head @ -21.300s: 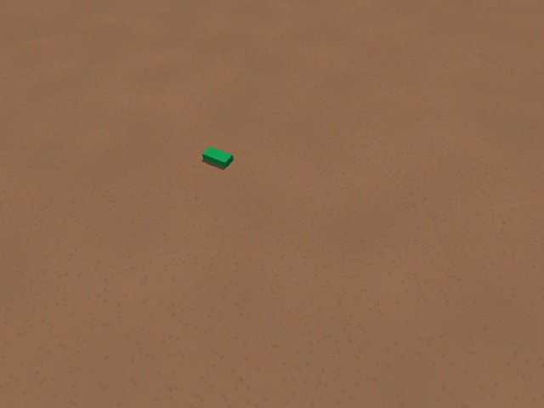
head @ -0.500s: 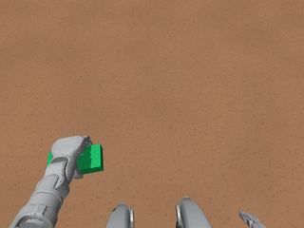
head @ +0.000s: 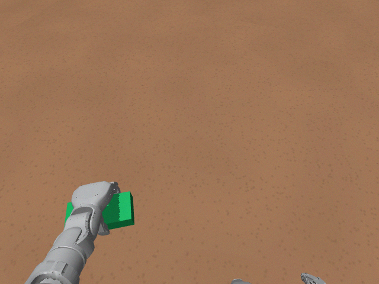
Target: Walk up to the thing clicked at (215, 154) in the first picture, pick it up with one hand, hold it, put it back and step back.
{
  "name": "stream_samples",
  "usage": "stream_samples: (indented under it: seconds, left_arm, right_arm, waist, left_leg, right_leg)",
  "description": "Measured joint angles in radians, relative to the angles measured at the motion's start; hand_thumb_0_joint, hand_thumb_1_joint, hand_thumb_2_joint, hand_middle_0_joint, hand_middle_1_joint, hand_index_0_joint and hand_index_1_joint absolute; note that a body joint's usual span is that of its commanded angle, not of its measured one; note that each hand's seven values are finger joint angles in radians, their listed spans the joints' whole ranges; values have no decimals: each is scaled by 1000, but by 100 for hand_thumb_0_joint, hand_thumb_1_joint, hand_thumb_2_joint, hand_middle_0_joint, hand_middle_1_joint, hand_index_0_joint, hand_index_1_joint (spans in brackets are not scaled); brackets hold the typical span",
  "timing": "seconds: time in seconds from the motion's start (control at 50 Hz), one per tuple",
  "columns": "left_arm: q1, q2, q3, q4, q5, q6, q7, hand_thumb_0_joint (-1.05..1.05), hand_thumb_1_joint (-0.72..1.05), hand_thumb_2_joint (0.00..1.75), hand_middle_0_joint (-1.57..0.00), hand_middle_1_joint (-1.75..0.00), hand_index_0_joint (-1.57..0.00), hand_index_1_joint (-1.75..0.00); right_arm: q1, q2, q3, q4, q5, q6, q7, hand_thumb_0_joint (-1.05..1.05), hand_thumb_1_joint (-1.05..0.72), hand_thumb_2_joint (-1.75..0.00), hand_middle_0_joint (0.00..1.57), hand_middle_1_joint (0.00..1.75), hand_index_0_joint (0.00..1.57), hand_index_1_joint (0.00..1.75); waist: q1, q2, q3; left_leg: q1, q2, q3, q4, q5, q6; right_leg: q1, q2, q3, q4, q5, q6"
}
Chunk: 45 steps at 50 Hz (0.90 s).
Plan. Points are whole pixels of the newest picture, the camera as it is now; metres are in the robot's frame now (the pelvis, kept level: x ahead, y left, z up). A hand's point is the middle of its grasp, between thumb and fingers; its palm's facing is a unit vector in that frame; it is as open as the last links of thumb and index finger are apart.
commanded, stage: hold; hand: left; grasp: from above
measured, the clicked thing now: (101, 213) +0.32 +0.23 -0.10
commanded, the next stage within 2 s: crouch in 1.88 s
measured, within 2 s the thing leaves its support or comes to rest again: neither
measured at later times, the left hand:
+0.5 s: hand (95, 202) +0.32 +0.22 -0.03, palm faces -0.45 -0.06 -0.89, open 10.3 cm
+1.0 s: hand (94, 211) +0.29 +0.21 -0.01, palm faces -0.44 -0.05 -0.89, open 10.3 cm
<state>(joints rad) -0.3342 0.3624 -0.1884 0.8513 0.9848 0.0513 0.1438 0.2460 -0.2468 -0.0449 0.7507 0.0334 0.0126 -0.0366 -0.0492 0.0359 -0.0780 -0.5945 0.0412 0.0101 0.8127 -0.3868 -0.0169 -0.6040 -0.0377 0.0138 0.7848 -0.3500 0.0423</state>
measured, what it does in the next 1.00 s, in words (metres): stands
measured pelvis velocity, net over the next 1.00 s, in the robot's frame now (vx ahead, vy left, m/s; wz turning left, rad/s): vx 0.00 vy -0.01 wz -0.01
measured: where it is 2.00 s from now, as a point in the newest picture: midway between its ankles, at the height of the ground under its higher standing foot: outside the picture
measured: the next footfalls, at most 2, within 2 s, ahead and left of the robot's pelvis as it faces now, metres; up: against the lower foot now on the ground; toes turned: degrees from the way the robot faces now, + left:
none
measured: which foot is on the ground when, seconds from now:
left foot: down 0.00-1.00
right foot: down 0.00-1.00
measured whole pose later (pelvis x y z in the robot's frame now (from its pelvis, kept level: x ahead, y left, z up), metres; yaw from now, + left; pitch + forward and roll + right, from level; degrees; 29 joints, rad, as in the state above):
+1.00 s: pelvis +0.00 -0.01 +0.03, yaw -1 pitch +2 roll +0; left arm -0.26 0.38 -0.21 0.69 1.00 0.03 0.00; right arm 0.20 -0.26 -0.04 0.70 0.05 0.06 -0.04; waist -0.01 0.05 -0.03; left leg -0.32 0.04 0.03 0.55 -0.27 -0.02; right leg -0.35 -0.04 0.03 0.56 -0.25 0.03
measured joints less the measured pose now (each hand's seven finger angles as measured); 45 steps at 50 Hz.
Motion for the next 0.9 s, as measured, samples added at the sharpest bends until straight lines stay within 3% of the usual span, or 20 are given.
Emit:
stream_samples:
  seconds: [0.58, 0.9]
  left_arm:
    - [48, 12, -19, -114, 15, -9, -117, 0, -1, 47, -71, -46, -71, -47]
    - [75, 13, -20, -160, 10, -21, -141, 0, -2, 48, -72, -45, -72, -46]
  right_arm:
    - [-10, -9, -8, -39, 11, 40, 11, 1, -89, -90, 20, 30, 20, 30]
    - [-32, -17, 1, -54, 13, 44, 3, 1, -90, -90, 20, 30, 20, 30]
  waist:
    - [33, 5, 17]
    - [41, 11, 45]
  left_leg:
    - [211, -5, 24, -186, 57, 2]
    - [265, -5, 23, -246, 105, -4]
  right_leg:
    - [197, -3, 15, -169, 54, 1]
    - [243, -2, 13, -213, 92, -6]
